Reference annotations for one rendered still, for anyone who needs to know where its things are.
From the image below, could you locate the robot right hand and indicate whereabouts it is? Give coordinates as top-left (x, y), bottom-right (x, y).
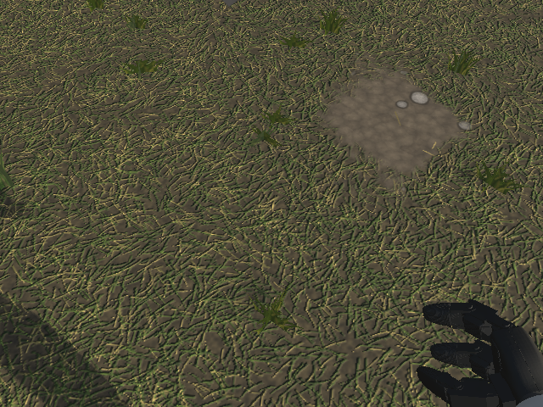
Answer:
top-left (417, 299), bottom-right (543, 407)

